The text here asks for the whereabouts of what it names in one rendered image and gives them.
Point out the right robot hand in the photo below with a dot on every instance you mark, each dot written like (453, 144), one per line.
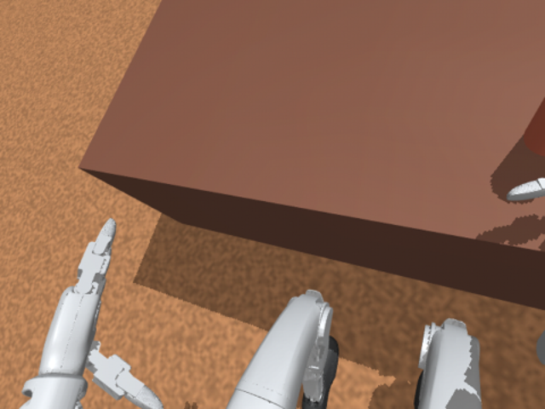
(529, 190)

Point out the left robot foot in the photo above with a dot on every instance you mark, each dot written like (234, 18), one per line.
(328, 377)

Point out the can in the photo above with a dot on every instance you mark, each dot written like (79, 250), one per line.
(534, 136)

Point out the left robot hand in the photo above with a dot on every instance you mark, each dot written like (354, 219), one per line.
(70, 345)

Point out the left robot arm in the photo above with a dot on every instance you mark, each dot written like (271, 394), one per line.
(55, 391)

